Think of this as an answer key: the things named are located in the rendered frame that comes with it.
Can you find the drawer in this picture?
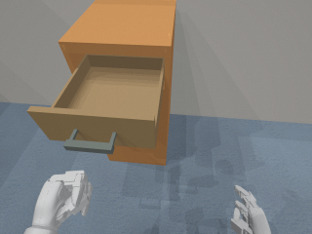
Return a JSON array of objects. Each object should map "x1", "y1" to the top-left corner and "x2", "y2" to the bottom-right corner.
[{"x1": 27, "y1": 54, "x2": 165, "y2": 149}]

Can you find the right robot hand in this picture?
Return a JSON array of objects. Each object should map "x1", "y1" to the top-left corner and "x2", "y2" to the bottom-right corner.
[{"x1": 231, "y1": 185, "x2": 271, "y2": 234}]

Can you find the handle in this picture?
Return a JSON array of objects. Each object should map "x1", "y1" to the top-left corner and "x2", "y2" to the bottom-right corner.
[{"x1": 63, "y1": 129, "x2": 117, "y2": 155}]

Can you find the cabinet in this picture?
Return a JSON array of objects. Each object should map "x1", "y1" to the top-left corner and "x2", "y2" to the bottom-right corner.
[{"x1": 58, "y1": 0, "x2": 176, "y2": 166}]

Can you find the left robot hand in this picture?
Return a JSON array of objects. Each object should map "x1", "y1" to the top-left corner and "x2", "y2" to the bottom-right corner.
[{"x1": 32, "y1": 170, "x2": 93, "y2": 231}]

